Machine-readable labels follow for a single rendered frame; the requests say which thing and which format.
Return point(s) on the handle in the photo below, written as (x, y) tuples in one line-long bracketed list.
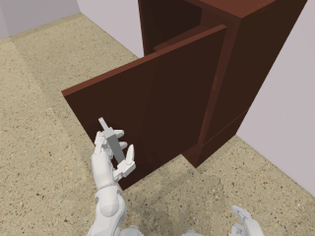
[(112, 141)]

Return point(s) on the robot left hand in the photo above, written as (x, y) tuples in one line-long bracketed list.
[(101, 161)]

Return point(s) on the robot right hand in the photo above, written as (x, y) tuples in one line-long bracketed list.
[(251, 226)]

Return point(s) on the robot left shin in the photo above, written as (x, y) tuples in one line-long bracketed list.
[(133, 226)]

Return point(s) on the cupboard door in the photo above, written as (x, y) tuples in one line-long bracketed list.
[(159, 101)]

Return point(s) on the robot left forearm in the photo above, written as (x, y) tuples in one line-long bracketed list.
[(110, 212)]

